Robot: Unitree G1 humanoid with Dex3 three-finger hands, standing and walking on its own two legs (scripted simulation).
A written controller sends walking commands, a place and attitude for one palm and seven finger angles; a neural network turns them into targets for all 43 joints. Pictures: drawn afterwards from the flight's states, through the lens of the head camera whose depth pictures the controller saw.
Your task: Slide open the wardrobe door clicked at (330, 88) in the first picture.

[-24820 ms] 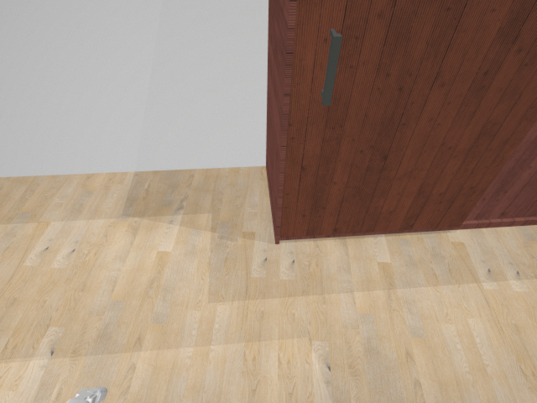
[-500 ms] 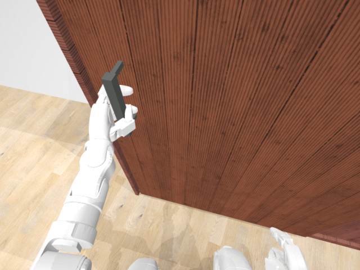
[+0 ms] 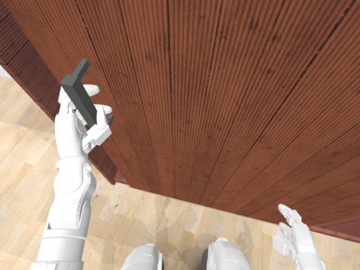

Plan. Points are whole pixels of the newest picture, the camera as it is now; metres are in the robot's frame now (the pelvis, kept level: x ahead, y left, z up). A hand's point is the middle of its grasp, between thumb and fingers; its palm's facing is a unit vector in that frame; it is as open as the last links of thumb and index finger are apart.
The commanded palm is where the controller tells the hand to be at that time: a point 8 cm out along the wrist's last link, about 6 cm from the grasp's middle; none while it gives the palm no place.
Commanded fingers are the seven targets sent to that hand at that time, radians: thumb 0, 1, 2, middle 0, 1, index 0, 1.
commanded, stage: step sideways, sliding the door along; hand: left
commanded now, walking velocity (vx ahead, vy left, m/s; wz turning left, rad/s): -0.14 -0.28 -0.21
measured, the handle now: (94, 105) +0.39 +0.23 +0.10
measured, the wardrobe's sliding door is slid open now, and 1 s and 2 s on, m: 0.10 0.36 0.53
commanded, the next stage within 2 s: none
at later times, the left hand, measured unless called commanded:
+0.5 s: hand (170, 141) +0.33 +0.06 +0.10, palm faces +0.35 -0.93 -0.10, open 6.3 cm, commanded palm +0.28 +0.04 +0.10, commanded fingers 0.00 0.90 0.90 -0.45 -1.40 -0.45 -1.40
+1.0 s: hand (237, 162) +0.30 -0.06 +0.10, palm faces +0.05 -1.00 -0.06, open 5.9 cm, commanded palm +0.27 -0.06 +0.09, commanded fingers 0.00 0.90 0.90 -0.45 -1.40 -0.45 -1.40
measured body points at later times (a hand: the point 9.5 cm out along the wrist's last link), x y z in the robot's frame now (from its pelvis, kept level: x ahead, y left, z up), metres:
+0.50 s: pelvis -0.01 -0.12 +0.01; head +0.08 -0.15 +0.45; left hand +0.30 +0.11 +0.10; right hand +0.20 -0.34 -0.09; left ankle -0.04 +0.04 -0.66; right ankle +0.01 -0.22 -0.72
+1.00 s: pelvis -0.05 -0.18 +0.03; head +0.01 -0.15 +0.47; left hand +0.29 +0.00 +0.11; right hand +0.10 -0.40 -0.06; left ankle -0.03 -0.03 -0.72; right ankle -0.05 -0.37 -0.66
